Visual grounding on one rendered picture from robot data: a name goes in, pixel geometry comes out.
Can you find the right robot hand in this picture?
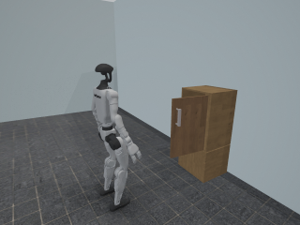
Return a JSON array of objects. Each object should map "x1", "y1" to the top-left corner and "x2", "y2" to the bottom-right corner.
[{"x1": 127, "y1": 143, "x2": 142, "y2": 164}]

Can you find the robot left upper arm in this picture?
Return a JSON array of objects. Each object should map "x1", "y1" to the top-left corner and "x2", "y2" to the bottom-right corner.
[{"x1": 91, "y1": 86, "x2": 97, "y2": 113}]

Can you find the robot right shin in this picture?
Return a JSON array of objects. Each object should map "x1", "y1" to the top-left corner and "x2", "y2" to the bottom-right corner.
[{"x1": 114, "y1": 170, "x2": 128, "y2": 205}]

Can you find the right robot forearm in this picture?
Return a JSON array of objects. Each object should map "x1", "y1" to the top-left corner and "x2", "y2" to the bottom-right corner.
[{"x1": 114, "y1": 114, "x2": 133, "y2": 146}]

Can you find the handle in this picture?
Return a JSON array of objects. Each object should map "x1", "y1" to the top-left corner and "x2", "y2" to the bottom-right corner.
[{"x1": 175, "y1": 108, "x2": 182, "y2": 127}]

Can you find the robot head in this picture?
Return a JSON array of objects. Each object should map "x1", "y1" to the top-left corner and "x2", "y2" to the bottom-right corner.
[{"x1": 95, "y1": 63, "x2": 113, "y2": 90}]

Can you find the left robot forearm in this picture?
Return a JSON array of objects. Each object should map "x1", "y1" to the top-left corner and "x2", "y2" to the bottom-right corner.
[{"x1": 92, "y1": 111, "x2": 103, "y2": 127}]

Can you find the cupboard door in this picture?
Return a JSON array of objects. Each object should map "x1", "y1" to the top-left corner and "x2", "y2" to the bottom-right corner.
[{"x1": 170, "y1": 95, "x2": 209, "y2": 158}]

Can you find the robot right upper arm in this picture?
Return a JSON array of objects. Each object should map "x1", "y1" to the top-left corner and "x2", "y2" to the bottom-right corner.
[{"x1": 106, "y1": 89, "x2": 121, "y2": 124}]

